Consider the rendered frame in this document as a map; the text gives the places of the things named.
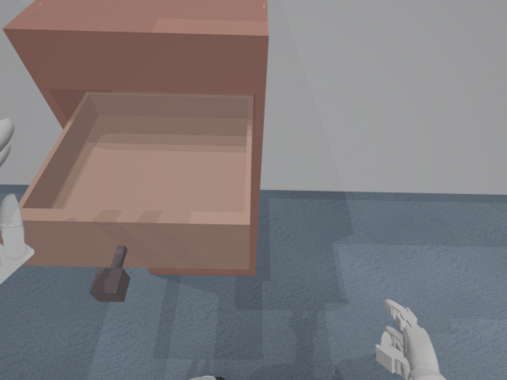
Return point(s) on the drawer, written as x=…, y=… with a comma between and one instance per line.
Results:
x=166, y=175

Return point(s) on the left robot hand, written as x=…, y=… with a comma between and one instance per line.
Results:
x=14, y=252

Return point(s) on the cabinet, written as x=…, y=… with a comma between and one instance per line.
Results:
x=205, y=47

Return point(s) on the handle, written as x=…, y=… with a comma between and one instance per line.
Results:
x=111, y=284

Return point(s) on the right robot hand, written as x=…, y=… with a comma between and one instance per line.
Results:
x=410, y=351

